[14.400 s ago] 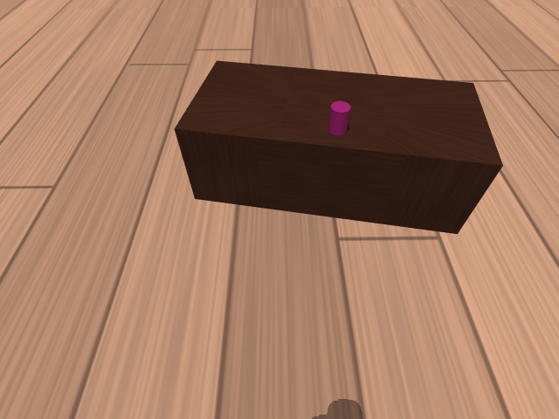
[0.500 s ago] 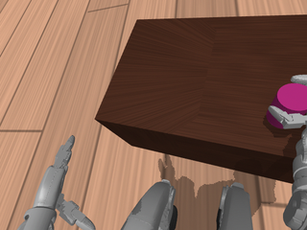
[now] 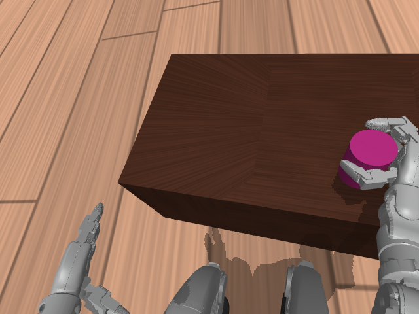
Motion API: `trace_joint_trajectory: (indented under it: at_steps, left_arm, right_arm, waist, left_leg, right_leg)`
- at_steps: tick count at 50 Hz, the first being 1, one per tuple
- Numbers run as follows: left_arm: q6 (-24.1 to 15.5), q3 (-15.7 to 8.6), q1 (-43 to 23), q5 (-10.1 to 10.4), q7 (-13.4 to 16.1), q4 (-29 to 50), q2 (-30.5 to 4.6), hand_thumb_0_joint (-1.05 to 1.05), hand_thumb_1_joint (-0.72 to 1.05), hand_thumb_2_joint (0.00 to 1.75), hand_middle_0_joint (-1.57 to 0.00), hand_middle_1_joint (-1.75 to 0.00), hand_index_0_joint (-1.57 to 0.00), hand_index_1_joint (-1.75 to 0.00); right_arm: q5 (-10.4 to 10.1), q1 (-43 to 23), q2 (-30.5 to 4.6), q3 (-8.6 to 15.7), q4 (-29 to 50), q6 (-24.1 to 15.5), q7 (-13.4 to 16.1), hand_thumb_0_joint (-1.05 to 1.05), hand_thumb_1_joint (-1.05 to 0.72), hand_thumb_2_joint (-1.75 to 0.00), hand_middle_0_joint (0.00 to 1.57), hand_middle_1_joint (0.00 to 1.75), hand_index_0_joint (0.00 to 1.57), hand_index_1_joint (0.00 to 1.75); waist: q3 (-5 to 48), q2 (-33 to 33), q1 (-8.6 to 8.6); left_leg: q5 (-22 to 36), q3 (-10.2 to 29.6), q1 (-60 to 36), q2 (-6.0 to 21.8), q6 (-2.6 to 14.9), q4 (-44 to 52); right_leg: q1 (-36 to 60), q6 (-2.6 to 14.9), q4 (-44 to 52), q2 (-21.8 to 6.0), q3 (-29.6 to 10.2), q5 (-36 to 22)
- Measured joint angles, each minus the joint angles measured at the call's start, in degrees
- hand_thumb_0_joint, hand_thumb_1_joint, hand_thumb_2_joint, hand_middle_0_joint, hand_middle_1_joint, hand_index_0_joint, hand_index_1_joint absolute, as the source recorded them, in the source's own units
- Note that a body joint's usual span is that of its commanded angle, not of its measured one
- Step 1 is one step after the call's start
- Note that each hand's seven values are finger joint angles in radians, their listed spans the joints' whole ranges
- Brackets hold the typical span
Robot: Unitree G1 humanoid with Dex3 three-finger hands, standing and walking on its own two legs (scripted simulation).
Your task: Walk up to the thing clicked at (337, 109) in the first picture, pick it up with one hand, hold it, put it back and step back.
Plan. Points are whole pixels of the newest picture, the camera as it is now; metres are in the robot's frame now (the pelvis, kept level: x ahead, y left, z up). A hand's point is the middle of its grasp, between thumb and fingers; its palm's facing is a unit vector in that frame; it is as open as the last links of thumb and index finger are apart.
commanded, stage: lift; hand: right
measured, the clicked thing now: (364, 160) +0.43 -0.21 -0.05
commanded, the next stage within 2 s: hold in 1.16 s
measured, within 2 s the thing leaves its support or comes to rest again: neither
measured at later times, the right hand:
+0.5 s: hand (381, 160) +0.37 -0.20 +0.06, palm faces +0.23 +0.97 -0.02, open 10.5 cm
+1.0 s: hand (374, 166) +0.35 -0.18 +0.10, palm faces +0.22 +0.97 -0.02, open 10.6 cm
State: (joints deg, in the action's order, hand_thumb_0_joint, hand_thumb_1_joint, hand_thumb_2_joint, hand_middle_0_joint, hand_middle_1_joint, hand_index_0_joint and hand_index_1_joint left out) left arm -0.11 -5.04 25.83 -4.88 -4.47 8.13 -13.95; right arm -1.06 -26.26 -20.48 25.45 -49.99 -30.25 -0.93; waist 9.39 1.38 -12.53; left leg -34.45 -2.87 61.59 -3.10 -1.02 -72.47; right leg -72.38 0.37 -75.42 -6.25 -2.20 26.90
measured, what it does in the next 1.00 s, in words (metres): rises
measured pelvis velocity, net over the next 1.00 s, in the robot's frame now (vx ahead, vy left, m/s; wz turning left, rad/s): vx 0.01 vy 0.01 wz -0.04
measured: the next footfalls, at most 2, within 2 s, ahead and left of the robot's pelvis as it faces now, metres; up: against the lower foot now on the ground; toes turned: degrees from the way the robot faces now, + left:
none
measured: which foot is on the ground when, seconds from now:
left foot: down 0.00-1.00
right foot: down 0.00-1.00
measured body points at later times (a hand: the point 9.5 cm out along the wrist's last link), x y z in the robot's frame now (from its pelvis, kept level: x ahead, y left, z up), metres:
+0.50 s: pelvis +0.01 +0.00 +0.05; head +0.08 -0.03 +0.49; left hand +0.18 +0.26 +0.05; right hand +0.36 -0.25 +0.07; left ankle +0.00 +0.14 -0.61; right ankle +0.07 -0.12 -0.61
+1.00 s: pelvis +0.01 +0.01 +0.07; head +0.06 -0.01 +0.52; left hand +0.18 +0.26 +0.05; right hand +0.33 -0.23 +0.10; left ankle +0.00 +0.14 -0.61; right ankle +0.07 -0.11 -0.61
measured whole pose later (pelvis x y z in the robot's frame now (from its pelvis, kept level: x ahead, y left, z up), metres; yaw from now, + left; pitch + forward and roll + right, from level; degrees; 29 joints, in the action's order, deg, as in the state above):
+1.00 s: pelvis +0.01 +0.01 +0.07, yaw -2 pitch +10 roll +1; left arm 1.1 -4.2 23.0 -1.6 0.5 -5.8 -12.1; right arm -5.4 -8.0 -9.5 12.9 -29.2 -24.0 1.5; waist 4.8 0.9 -4.7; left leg -28.8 -0.1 36.6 -0.7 -0.5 -55.1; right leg -44.3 -0.4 -54.3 -4.0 1.8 20.4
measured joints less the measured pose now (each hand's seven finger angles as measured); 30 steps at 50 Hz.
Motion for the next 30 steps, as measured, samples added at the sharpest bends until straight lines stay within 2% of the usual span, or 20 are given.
trace_joint_trajectory:
  at_steps: [11, 23, 30]
  left_arm:
    - [1.1, 0.7, -0.5, 1.3, 1.9, -4.6, 0.7, -0.01, -0.54, 0.06, -0.06, -0.05, -0.06, -0.06]
    - [1.4, 0.1, -1.3, 2.1, 3.3, -9.3, 0.9, -0.01, -0.53, 0.05, -0.05, -0.04, -0.05, -0.05]
    - [1.7, 0.5, -1.8, 2.5, 3.9, -10.2, 1.2, -0.01, -0.52, 0.04, -0.05, -0.05, -0.05, -0.05]
  right_arm:
    - [-1.8, 7.5, 5.1, -5.3, 8.3, 2.1, 1.7, 0.01, 0.46, -1.05, 0.66, 1.05, 0.7, 1.06]
    - [-3.1, 11.6, 7.9, -8.4, 13.3, 3.6, 1.8, 0.01, 0.46, -1.06, 0.67, 1.04, 0.71, 1.06]
    - [-3.3, 13.8, 9.4, -9.9, 15.5, 4.3, 2.0, 0.01, 0.47, -1.06, 0.67, 1.04, 0.71, 1.06]
  waist:
    - [-1.1, -0.4, 3.37]
    - [-2.5, -0.5, 5.69]
    - [-3.1, -0.3, 6.33]
  left_leg:
    - [2.0, 1.2, -9.4, 1.2, -0.31, 6.9]
    - [3.4, 2.2, -16.2, 2.1, -0.24, 11.5]
    - [4.1, 2.4, -19.2, 2.3, 0.01, 13.4]
  right_leg:
    - [10.1, 0.25, 7.5, 1.1, 1.7, -1.9]
    - [17.9, 0.1, 13.4, 1.9, 3.1, -3.8]
    - [21.4, -0.21, 16.0, 2.1, 3.4, -4.7]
